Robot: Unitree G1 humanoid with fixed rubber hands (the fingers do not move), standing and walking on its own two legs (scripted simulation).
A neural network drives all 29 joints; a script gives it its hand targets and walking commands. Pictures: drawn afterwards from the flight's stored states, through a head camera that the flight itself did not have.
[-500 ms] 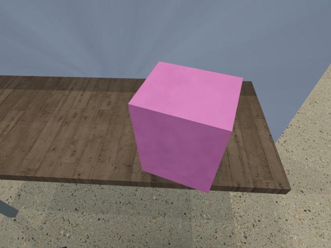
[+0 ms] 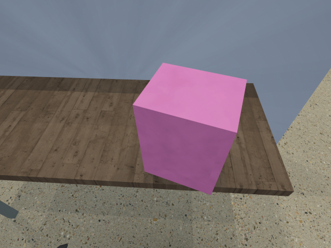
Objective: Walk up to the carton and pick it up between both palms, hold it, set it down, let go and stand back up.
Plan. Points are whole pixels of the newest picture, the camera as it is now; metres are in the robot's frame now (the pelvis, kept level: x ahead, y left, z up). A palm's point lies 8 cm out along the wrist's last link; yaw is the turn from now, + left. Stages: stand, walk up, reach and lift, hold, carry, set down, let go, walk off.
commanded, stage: walk up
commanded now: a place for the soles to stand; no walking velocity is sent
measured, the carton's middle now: (188, 132) +0.41 -0.03 +0.04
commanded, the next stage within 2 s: reach and lift in 0.46 s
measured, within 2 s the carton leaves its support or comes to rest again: neither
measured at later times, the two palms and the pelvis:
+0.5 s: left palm out of the picture +0.08 +0.32 -0.10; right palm out of the picture +0.08 -0.32 -0.08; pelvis +0.00 +0.00 +0.00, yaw +0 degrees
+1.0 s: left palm out of the picture +0.14 +0.27 -0.08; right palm out of the picture +0.10 -0.29 -0.07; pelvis -0.03 +0.00 +0.00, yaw +0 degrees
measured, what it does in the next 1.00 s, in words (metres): stands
